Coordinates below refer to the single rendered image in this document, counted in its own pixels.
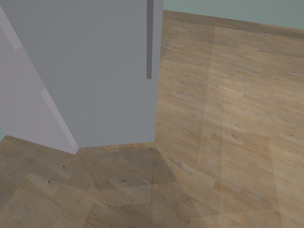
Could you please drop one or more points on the fridge door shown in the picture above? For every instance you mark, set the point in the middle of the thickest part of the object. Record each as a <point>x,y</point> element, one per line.
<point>91,55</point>

